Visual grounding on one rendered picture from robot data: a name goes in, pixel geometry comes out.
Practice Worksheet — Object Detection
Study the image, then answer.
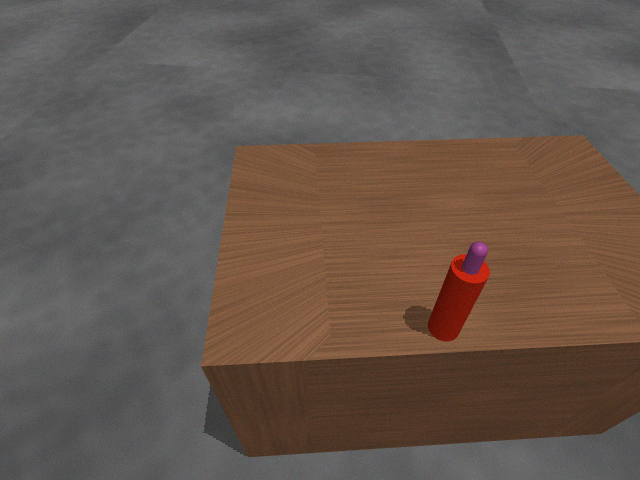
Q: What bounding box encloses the bottle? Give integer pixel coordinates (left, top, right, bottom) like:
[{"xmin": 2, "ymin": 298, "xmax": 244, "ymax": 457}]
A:
[{"xmin": 428, "ymin": 241, "xmax": 490, "ymax": 341}]

